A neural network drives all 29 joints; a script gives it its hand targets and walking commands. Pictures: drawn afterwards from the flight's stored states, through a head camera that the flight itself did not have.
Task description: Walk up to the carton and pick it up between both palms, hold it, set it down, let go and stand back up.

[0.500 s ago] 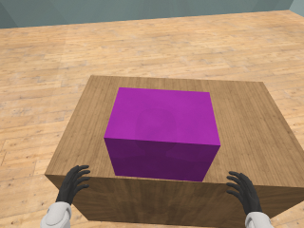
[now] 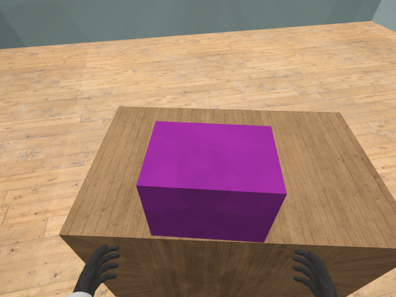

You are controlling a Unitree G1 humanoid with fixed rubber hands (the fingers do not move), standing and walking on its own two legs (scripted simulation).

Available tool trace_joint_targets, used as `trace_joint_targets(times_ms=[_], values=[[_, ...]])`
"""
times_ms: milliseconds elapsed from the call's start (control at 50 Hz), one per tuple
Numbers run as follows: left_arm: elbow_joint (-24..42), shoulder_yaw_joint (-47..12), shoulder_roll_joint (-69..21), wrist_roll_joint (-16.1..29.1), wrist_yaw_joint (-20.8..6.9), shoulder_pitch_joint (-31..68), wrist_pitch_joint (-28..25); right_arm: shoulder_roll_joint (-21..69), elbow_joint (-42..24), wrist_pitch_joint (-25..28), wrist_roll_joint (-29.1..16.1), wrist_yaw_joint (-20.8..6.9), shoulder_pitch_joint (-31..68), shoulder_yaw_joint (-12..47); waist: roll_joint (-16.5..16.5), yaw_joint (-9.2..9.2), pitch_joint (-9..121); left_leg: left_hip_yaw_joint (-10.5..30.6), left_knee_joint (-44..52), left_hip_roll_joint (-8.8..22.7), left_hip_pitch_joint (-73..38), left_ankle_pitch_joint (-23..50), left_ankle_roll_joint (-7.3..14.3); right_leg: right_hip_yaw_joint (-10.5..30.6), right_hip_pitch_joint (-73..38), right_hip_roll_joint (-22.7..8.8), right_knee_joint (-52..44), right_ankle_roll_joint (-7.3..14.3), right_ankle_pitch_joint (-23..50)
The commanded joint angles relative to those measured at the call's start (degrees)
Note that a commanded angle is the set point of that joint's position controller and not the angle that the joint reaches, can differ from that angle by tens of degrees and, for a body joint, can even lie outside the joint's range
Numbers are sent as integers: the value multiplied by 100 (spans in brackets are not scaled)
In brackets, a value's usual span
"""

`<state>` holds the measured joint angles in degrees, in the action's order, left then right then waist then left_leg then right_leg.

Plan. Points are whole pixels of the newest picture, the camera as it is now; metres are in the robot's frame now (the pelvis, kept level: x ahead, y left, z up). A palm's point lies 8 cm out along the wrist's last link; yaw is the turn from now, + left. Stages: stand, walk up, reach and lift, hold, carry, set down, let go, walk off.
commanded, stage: set down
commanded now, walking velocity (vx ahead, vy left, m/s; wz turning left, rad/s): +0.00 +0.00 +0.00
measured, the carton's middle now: (209, 181) +0.43 +0.00 -0.03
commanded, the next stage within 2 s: let go in 0.28 s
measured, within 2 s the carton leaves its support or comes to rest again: neither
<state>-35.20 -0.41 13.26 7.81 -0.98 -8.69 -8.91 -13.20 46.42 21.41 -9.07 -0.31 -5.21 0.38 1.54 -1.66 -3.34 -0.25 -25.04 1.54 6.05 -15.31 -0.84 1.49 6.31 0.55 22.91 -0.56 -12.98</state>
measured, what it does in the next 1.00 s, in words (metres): stands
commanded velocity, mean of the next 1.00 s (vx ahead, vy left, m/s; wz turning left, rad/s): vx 0.00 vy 0.00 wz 0.00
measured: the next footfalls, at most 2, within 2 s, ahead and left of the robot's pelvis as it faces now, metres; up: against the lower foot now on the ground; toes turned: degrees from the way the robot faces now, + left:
none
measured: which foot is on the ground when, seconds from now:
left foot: down 0.00-1.00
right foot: down 0.00-1.00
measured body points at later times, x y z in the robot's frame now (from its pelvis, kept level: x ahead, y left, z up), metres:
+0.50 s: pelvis -0.01 -0.01 +0.00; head -0.03 -0.01 +0.45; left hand +0.15 +0.23 -0.08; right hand +0.16 -0.23 -0.09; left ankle -0.02 +0.12 -0.74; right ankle +0.00 -0.13 -0.74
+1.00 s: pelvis -0.01 -0.01 +0.00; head -0.02 -0.01 +0.45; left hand +0.11 +0.24 -0.11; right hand +0.09 -0.27 -0.12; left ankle -0.02 +0.12 -0.74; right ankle +0.00 -0.13 -0.74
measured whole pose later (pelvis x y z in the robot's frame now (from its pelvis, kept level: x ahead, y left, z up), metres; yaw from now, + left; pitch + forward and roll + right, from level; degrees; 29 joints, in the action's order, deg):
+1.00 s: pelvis -0.01 -0.01 +0.00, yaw +0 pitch -2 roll +0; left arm -38.9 2.1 12.3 -2.6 -1.0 -15.1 0.4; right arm -13.3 46.1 -0.6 2.0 -1.8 -13.7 -4.2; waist 0.3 -0.2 -0.7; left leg -0.2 -26.7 1.8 10.1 -14.7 -1.5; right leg 0.6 11.1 0.5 26.3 0.1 -13.4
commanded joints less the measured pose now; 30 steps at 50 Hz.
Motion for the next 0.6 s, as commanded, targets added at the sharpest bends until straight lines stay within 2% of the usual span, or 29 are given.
trace_joint_targets(times_ms=[0, 20, 40, 60, 80, 100, 120, 140, 160, 180, 200, 220, 240, 260, 280, 300, 320, 340, 360, 380, 400, 420, 440, 460, 500, 520, 540, 560, 580], values=[[-68, 9, 298, -300, 69, 416, 327, -889, 364, -187, 182, -143, 676, -102, -20, -66, 92, -390, 327, -247, -388, 1669, -356, -294, 212, 210, -561, 268, 410], [142, 72, 364, -344, -13, 149, 457, -666, -81, -288, 399, -30, 434, -202, -152, 102, 147, -400, 262, -231, -484, 1507, -290, -304, 131, 129, -697, 238, 363], [1393, 210, 465, -240, 80, 355, 324, -688, -846, -223, 264, -50, 309, -286, -158, -196, 577, -347, 220, -142, -603, 1871, -291, -398, -154, 126, -576, 240, 729], [1952, 174, 492, -48, 244, 575, 3, -791, -1589, 28, -11, -88, 444, -493, -151, -3, 1005, -314, 351, -194, -380, 2282, -326, -368, -72, 262, -477, 166, 932], [706, -23, 256, -195, 247, 210, 320, -756, -252, -196, 249, -150, 252, -302, 243, -16, 479, -355, 211, -155, -509, 2237, -418, -368, -26, 295, -416, 341, 874], [1156, 135, 417, -207, 179, 160, 299, -549, -973, -163, 251, -87, 306, -217, -310, -11, 747, -375, 282, -230, -382, 2183, -328, -244, -333, 209, -614, 182, 996], [906, 135, 462, -242, 170, 246, 337, -534, -759, -238, 170, -77, 280, -253, -83, -126, 701, -425, 311, -263, -387, 1896, -230, -206, -190, 144, -545, 200, 1027], [926, 85, 445, -286, 158, 223, 468, -651, -593, -343, 344, -51, 305, -430, -30, 4, 561, -383, 381, -245, -291, 1770, -285, -216, -114, 156, -529, 217, 822], [1580, 200, 635, -107, 157, 353, 315, -451, -1336, -237, 247, 12, 59, -381, -161, 17, 701, -396, 400, -236, -170, 1803, -218, -220, -245, 150, -537, 166, 892], [332, 149, 453, -418, 157, 230, 604, -687, -345, -434, 340, -65, 338, -336, 35, 12, -51, -325, 471, -236, -335, 1645, -235, -255, 109, 185, -524, 175, 766], [1374, 274, 592, -294, 123, 268, 449, -487, -1225, -345, 402, 2, 238, -330, -229, -137, 418, -442, 429, -286, -256, 1572, -219, -160, -100, 63, -638, 82, 777], [412, 190, 475, -459, 8, 133, 655, -315, -393, -606, 559, 72, 152, -306, -112, 113, -56, -431, 513, -304, -341, 1228, -186, -168, 156, 69, -664, 93, 634], [890, 255, 493, -564, 19, 333, 711, -456, -655, -631, 638, 71, 324, -289, 22, 2, 307, -423, 478, -265, -370, 1278, -233, -167, -43, 79, -638, 112, 514], [508, 185, 377, -444, 23, 251, 917, -504, -447, -734, 660, 67, 382, -406, -150, 25, -26, -405, 502, -205, -387, 1220, -186, -217, 186, 162, -645, 137, 272], [1096, 64, 312, -436, 133, 435, 908, -560, -843, -690, 672, -9, 458, -486, 95, 18, 326, -385, 491, -104, -427, 1143, -268, -281, 2, 168, -612, 185, 106], [842, 15, 352, -391, 157, 311, 948, -398, -725, -729, 695, 10, 252, -468, 49, 153, 112, -355, 578, -130, -113, 1114, -269, -198, -54, 136, -614, 217, 336], [1247, 129, 498, -376, 171, 368, 891, -448, -1089, -687, 766, 3, 202, -447, 13, 65, 414, -436, 526, -178, -271, 1166, -218, -200, -28, 175, -592, 173, 337], [544, 104, 328, -580, 180, 120, 1125, -429, -330, -868, 835, -51, 142, -404, 58, 43, 134, -363, 568, -140, -394, 1146, -248, -302, 54, 179, -592, 242, 229], [1741, 235, 561, -435, 178, 413, 843, -245, -1433, -710, 720, 22, 58, -431, -197, 75, 597, -372, 534, -120, -305, 1358, -161, -196, -156, 124, -581, 111, 555], [887, 144, 485, -483, 132, 388, 960, -266, -718, -831, 733, 63, 169, -439, 56, 110, 90, -419, 564, -188, -231, 1322, -163, -151, -26, 63, -586, 124, 589], [943, 77, 333, -577, 206, 369, 1102, -335, -492, -900, 816, -27, 276, -366, 327, -34, 186, -377, 520, -135, -455, 1422, -258, -276, -8, 137, -549, 215, 418], [1112, 74, 486, -524, 179, 283, 1119, -226, -999, -867, 828, 32, 191, -429, 73, 121, 212, -439, 539, -169, -336, 1264, -238, -173, 20, 98, -669, 162, 415], [1183, 206, 535, -538, 160, 339, 1170, -236, -1090, -881, 861, 55, 315, -422, 0, 54, 190, -393, 552, -138, -351, 1064, -135, -156, 49, 79, -626, 105, 325], [869, 138, 461, -468, 149, 339, 1249, -166, -1063, -938, 863, 38, 148, -331, -77, 86, -32, -419, 613, -156, -167, 898, -109, -195, 84, 112, -644, 147, 264], [1015, 194, 438, -644, 169, 334, 1357, -169, -1073, -1033, 918, -18, 196, -379, -52, 10, -75, -377, 603, -138, -151, 722, -68, -268, -85, 91, -630, 135, 141], [1040, 189, 432, -595, 148, 352, 1391, -194, -1097, -1048, 919, 7, 270, -430, -210, 48, 16, -406, 654, -135, -41, 686, -41, -256, 25, 79, -643, 107, 134], [961, 178, 378, -501, 154, 357, 1468, -211, -1106, -1079, 1000, 26, 147, -494, -183, 131, -146, -382, 650, -128, 19, 432, -34, -303, 54, 112, -604, 104, -19], [1173, 243, 462, -587, 166, 435, 1417, -175, -1367, -1054, 1028, 37, 258, -479, -134, 75, 121, -485, 669, -124, -32, 506, -36, -194, -5, 85, -632, 132, 69], [1064, 258, 491, -579, 181, 406, 1437, -220, -1303, -1034, 1043, 23, 198, -401, -298, 43, 131, -467, 600, -158, -46, 762, -51, -229, 45, 108, -629, 93, 241]])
